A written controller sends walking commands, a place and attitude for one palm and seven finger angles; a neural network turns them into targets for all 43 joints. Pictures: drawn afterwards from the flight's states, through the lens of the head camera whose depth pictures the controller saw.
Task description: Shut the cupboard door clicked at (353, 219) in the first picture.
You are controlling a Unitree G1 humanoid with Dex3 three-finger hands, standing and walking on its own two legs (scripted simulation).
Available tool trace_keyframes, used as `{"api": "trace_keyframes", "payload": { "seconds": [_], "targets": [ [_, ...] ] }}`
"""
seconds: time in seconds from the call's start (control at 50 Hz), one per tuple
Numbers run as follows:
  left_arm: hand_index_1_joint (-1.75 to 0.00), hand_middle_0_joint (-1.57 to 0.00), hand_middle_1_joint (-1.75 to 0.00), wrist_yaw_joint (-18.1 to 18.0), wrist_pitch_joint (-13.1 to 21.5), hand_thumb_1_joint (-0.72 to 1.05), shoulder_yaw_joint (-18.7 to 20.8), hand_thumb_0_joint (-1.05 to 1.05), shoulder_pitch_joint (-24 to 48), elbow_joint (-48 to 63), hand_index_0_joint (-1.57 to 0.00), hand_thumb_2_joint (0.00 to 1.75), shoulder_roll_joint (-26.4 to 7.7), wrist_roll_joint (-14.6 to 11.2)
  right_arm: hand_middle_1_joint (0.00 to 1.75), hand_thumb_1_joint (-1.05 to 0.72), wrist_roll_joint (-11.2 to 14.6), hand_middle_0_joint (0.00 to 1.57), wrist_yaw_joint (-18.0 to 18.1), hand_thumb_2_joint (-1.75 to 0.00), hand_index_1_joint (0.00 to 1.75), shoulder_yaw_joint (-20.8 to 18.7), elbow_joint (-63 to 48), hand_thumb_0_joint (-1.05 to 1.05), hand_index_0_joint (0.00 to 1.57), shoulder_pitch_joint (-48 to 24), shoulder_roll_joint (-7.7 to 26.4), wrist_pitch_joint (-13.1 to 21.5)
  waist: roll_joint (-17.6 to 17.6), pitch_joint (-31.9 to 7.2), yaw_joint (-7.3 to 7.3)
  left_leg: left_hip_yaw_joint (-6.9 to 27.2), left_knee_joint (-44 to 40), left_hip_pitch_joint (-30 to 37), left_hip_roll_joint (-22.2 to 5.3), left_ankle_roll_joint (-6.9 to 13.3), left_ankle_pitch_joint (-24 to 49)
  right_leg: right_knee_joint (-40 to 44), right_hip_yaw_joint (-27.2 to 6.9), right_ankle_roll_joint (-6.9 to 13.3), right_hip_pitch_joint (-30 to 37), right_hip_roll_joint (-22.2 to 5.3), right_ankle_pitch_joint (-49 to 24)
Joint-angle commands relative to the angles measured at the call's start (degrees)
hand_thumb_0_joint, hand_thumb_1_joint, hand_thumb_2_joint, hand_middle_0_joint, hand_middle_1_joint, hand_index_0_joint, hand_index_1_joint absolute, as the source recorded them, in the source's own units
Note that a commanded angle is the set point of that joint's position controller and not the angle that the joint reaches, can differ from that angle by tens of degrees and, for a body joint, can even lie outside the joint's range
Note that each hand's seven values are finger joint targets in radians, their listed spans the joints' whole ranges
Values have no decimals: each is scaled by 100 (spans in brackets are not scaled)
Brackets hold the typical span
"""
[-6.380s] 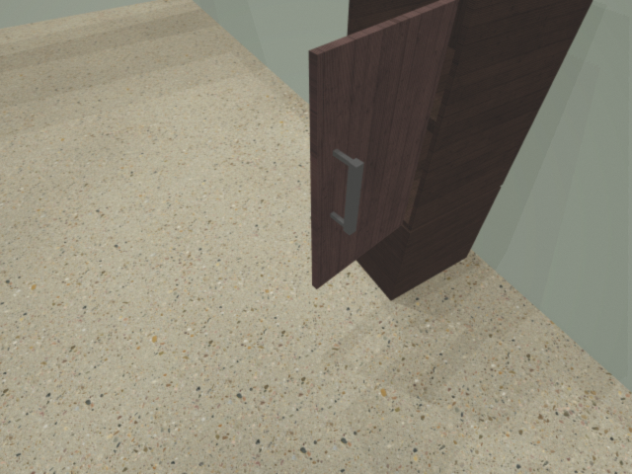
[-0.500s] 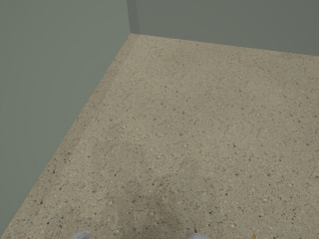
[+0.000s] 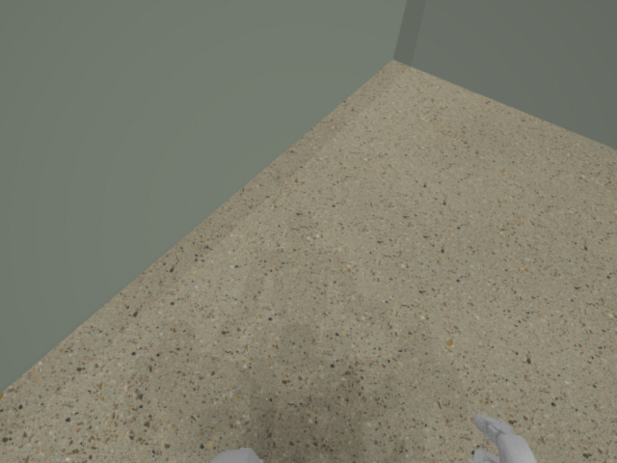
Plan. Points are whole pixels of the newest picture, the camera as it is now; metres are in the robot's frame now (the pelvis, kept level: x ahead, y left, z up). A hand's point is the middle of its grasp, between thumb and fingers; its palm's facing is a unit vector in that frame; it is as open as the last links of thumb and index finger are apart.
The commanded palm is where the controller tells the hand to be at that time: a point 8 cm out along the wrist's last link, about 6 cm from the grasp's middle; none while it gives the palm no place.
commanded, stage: walk to a spot facing it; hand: left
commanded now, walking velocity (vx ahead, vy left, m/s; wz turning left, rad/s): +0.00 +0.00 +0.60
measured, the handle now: out of the picture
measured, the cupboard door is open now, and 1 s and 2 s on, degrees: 100 100 100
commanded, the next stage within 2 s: none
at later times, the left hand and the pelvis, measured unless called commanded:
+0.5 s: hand out of the picture +0.06 +0.14 -0.13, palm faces +0.26 -0.93 -0.27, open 7.4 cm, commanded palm none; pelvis +0.02 -0.07 +0.02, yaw +17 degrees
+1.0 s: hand out of the picture -0.03 +0.17 -0.15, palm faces +0.58 -0.77 -0.26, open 7.4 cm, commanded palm none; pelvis +0.02 -0.06 +0.02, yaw +35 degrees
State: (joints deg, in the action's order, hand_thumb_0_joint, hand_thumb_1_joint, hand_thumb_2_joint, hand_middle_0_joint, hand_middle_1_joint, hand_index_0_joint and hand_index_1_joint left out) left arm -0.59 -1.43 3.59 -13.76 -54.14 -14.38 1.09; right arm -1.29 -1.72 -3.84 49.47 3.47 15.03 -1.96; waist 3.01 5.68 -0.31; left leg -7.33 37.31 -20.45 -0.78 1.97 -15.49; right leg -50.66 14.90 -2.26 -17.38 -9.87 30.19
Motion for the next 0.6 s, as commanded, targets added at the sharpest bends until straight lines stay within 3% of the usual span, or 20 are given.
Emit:
{"api": "trace_keyframes", "payload": {
  "seconds": [0.0, 0.04, 0.08, 0.16, 0.22, 0.26, 0.28, 0.3, 0.32, 0.34, 0.36, 0.38, 0.4, 0.42, 0.46, 0.52, 0.58],
  "targets": [
    [-30, -20, -30, -97, 70, 90, 104, 0, 772, 896, -20, 90, -551, 0, 30, -90, 20, 20, 207, -90, 30, -305, -135, 0, 20, 1078, 1346, 53, -1540, -1177, 534, 2602, -1505, 1695, -2151, 1120, 2899, -2051, -1485, -247, -1975, 212, 275],
    [-30, -20, -30, -22, -11, 90, 147, 0, 484, 685, -20, 90, -551, 18, 30, -90, -4, 20, 215, -90, 30, -218, -277, 0, 20, 480, 1105, 63, -1096, -724, 190, 2027, -1773, 852, -1596, 765, 1839, -1911, -1507, -258, -1591, 281, -424],
    [-30, -20, -30, 12, -48, 90, 162, 0, 243, 599, -20, 90, -497, 27, 30, -90, 5, 20, 193, -90, 30, -196, -298, 0, 20, 339, 1054, 93, -1064, -654, 42, 1765, -1908, 651, -1319, 619, 1344, -1602, -1448, -260, -1393, 369, -755],
    [-30, -20, -30, 3, -35, 90, 133, 0, 395, 709, -20, 90, -417, 12, 30, -90, -12, 20, 164, -90, 30, -256, -230, 0, 20, 493, 1076, 78, -1111, -761, 122, 2015, -1884, 714, -1259, 703, 1043, -664, -1398, -265, -1165, 527, -656],
    [-30, -20, -30, -3, 5, 90, 108, 0, 418, 803, -20, 90, -355, -5, 30, -90, -37, 20, 143, -90, 30, -318, -239, 0, 20, 456, 1081, 21, -1158, -802, 141, 2167, -1684, 503, -1141, 660, 966, 358, -1234, -215, -582, 766, -553],
    [-30, -20, -30, -15, 54, 90, 114, 0, 166, 758, -20, 90, -336, -30, 30, -90, -26, 20, 149, -90, 30, -347, -265, 0, 20, 364, 1074, -13, -1267, -858, 31, 2327, -1422, 200, -1055, 589, 1138, 1164, -1156, -164, 93, 933, -836],
    [-30, -20, -30, -27, 94, 90, 140, 0, -83, 705, -20, 90, -389, -35, 30, -90, 2, 20, 144, -90, 30, -350, -300, 0, 20, 253, 1019, -25, -1164, -914, -115, 2264, -1169, -87, -890, 445, 1052, 1860, -1109, -142, 639, 953, -1291],
    [-30, -20, -30, -56, 165, 90, 199, 0, -366, 685, -20, 90, -639, -7, 30, -90, 49, 20, 126, -90, 30, -330, -354, 0, 20, 211, 830, -25, -621, -1005, -271, 2035, -652, -574, -537, 166, 580, 2791, -1465, -63, 1362, 586, -1622],
    [-30, -20, -30, -121, 229, 90, 314, 0, -543, 666, -20, 90, -1191, 89, 30, -90, 92, 20, 97, -90, 30, -263, -459, 0, 20, 307, 358, -19, 1157, -1072, -336, 1044, 778, -1684, 322, -340, -1087, 3501, -3203, 457, 2019, -1077, -1899],
    [-30, -20, -30, -126, 200, 90, 259, 0, -378, 730, -20, 90, -1349, 66, 30, -90, 30, 20, 80, -90, 30, -255, -545, 0, 20, 168, 444, -5, 1397, -920, -343, 896, 2252, -1611, 348, -409, -2108, 3459, -3534, 1026, 1278, -1939, -2794],
    [-30, -20, -30, -155, 236, 90, 217, 0, -118, 749, -20, 90, -1056, 29, 30, -90, 9, 20, 91, -90, 30, -302, -370, 0, 20, 254, 536, -99, 1311, -836, -167, 1151, 3136, -1459, 108, -408, -1780, 3418, -3307, 1080, 780, -1712, -2688],
    [-30, -20, -30, -157, 216, 90, 149, 0, 246, 814, -20, 90, -864, 14, 30, -90, 9, 20, 66, -90, 30, -297, -247, 0, 20, 311, 472, -145, 1162, -592, 22, 1065, 3556, -1513, -22, -476, -1365, 3301, -2748, 990, 622, -1336, -2844],
    [-30, -20, -30, -163, 185, 90, 108, 0, 517, 882, -20, 90, -663, 3, 30, -90, 16, 20, 38, -90, 30, -274, -151, 0, 20, 454, 402, -172, 950, -600, 161, 962, 3620, -1484, -115, -531, -988, 3137, -2060, 870, 686, -1037, -3261],
    [-30, -20, -30, -162, 212, 90, 77, 0, 500, 887, -20, 90, -573, 11, 30, -90, 19, 20, 10, -90, 30, -215, -111, 0, 20, 433, 318, -158, 958, -584, 166, 810, 3380, -1479, -143, -589, -883, 2994, -1636, 785, 868, -853, -3916],
    [-30, -20, -30, -166, 252, 90, 91, 0, 149, 774, -20, 90, -596, 12, 30, -90, 38, 20, -3, -90, 30, -151, -72, 0, 20, 287, 239, -147, 883, -743, 9, 587, 2635, -1413, -116, -659, -937, 2782, -1294, 738, 1486, -811, -4935],
    [-30, -20, -30, -162, 253, 90, 140, 0, -245, 614, -20, 90, -743, 25, 30, -90, 54, 20, -23, -90, 30, -89, -76, 0, 20, 37, 116, -147, 743, -816, -180, 304, 1730, -1140, -44, -654, -985, 2637, -1067, 753, 1864, -910, -5457],
    [-30, -20, -30, -164, 232, 90, 204, 0, -229, 576, -20, 90, -851, 50, 30, -90, 66, 20, -27, -90, 30, -56, -112, 0, 20, -61, 95, -126, 796, -776, -217, 149, 1016, -800, -67, -571, -1038, 2552, -947, 853, 1794, -1103, -5281]
  ]
}}
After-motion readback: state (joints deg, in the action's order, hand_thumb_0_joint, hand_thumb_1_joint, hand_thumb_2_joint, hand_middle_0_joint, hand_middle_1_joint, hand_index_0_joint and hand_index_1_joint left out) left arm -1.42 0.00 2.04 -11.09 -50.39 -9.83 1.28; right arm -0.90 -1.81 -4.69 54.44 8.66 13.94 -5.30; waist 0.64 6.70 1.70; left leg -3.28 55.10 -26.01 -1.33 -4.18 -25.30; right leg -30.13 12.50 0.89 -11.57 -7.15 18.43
